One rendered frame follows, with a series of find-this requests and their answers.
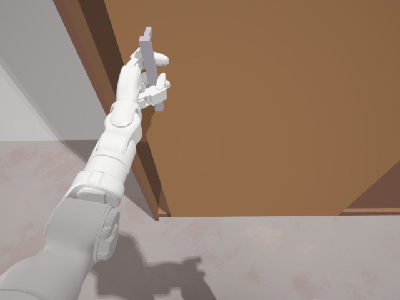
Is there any robot left hand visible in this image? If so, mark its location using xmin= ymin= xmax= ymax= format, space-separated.
xmin=116 ymin=48 xmax=170 ymax=110

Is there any left robot forearm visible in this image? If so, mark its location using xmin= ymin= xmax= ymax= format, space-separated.
xmin=44 ymin=100 xmax=143 ymax=247

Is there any wardrobe door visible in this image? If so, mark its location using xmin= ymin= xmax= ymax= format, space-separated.
xmin=104 ymin=0 xmax=400 ymax=218
xmin=347 ymin=161 xmax=400 ymax=209

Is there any left robot upper arm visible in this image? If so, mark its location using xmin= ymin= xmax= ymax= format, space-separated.
xmin=0 ymin=197 xmax=120 ymax=300

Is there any handle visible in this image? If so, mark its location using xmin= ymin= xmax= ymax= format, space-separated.
xmin=139 ymin=27 xmax=164 ymax=111

